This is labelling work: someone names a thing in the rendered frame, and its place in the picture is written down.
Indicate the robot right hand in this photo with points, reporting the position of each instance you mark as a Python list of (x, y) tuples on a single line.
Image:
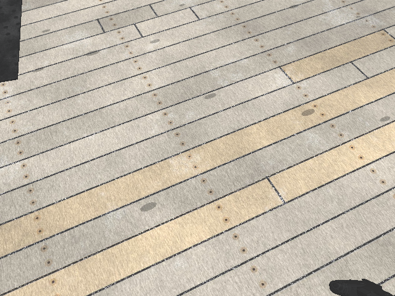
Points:
[(357, 288)]

